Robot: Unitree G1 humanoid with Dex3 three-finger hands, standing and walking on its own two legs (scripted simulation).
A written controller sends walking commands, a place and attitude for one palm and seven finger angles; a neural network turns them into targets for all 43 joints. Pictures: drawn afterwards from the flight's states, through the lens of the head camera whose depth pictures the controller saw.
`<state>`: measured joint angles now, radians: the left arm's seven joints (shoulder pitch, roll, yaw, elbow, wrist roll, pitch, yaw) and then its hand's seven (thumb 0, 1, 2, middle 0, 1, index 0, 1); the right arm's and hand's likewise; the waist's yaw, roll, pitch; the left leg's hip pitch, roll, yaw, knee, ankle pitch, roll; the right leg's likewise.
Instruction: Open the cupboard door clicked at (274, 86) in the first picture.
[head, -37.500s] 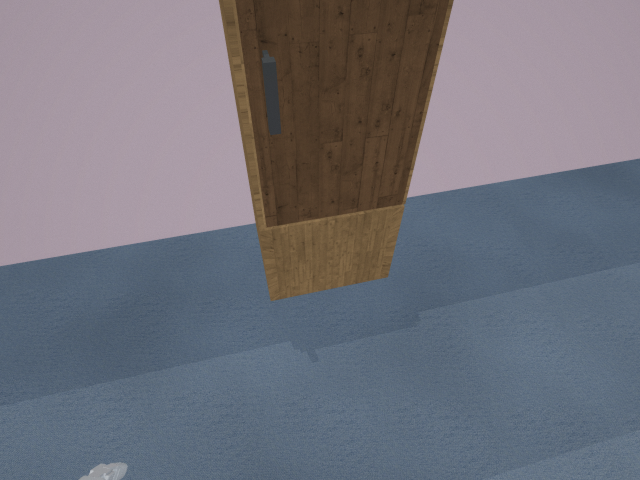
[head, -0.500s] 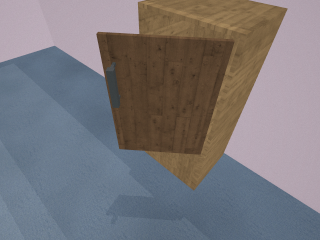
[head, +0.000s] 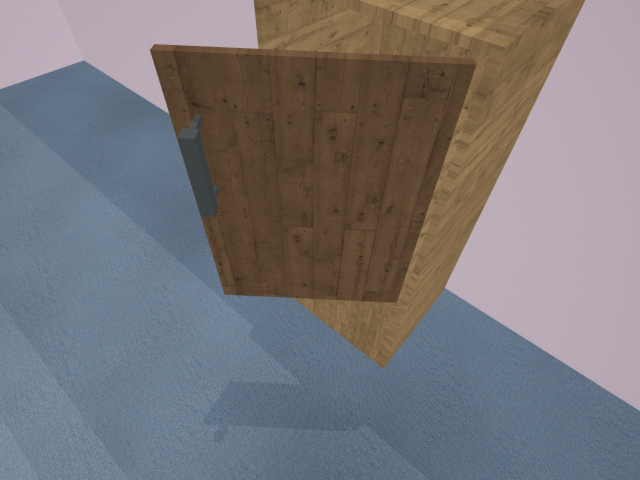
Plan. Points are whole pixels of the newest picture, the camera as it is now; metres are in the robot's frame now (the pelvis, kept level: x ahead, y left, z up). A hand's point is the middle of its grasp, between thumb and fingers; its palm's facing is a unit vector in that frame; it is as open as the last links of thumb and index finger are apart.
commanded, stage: come to a stop and stand still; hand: left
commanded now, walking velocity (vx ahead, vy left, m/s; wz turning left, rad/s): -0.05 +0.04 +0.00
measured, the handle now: (203, 167) +0.54 +0.22 +0.08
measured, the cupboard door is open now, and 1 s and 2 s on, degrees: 38 38 38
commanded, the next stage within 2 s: look again from close up in 1.42 s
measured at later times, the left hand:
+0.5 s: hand out of the picture -0.03 +0.21 -0.16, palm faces +0.00 -0.96 -0.27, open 7.3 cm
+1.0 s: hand out of the picture +0.00 +0.15 -0.17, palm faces +0.00 -0.97 -0.23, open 7.3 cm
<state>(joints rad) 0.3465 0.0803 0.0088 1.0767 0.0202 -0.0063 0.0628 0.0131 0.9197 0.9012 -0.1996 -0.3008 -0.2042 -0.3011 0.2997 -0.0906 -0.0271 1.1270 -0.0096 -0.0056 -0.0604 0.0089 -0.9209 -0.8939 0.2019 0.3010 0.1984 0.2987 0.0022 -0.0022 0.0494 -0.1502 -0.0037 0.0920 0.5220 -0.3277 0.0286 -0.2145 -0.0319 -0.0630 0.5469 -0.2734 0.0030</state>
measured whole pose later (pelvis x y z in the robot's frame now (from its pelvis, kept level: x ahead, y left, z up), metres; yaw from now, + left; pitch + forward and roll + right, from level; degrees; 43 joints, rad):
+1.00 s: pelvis -0.02 -0.03 +0.00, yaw +0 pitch +0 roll +1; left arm 0.24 0.16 -0.02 1.11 0.01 -0.02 0.03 0.01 0.93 0.90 -0.20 -0.30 -0.20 -0.30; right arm 0.28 -0.16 0.02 1.13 -0.02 -0.02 -0.02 0.00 -0.91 -0.89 0.20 0.30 0.20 0.30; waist 0.00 0.02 0.05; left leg -0.14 0.01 0.09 0.42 -0.27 0.01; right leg -0.22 -0.01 -0.05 0.48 -0.26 -0.03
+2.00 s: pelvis +0.00 -0.04 +0.00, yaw +1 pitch +0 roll +1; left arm 0.24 0.17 0.00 1.10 0.01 -0.02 0.03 0.00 0.91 0.90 -0.20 -0.30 -0.20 -0.30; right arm 0.26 -0.15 0.01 1.15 -0.02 -0.03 -0.04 0.00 -0.91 -0.89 0.20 0.30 0.20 0.30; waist 0.01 0.00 0.04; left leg -0.10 0.03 0.06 0.38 -0.28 -0.02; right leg -0.16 0.02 -0.08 0.43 -0.26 -0.06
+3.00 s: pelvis -0.05 +0.00 -0.05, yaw +2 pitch +8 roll -2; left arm 0.27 0.28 0.24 0.05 -0.30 -0.28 -0.30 0.01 0.10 0.56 -0.26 -0.82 -0.26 -0.82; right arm 0.31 -0.23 0.06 0.59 0.03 -0.26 -0.06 0.01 -0.90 -0.89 0.21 0.30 0.20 0.30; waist -0.01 0.03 -0.08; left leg -0.63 0.01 0.03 0.93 -0.45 0.04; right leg -0.63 -0.03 -0.10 0.87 -0.38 -0.01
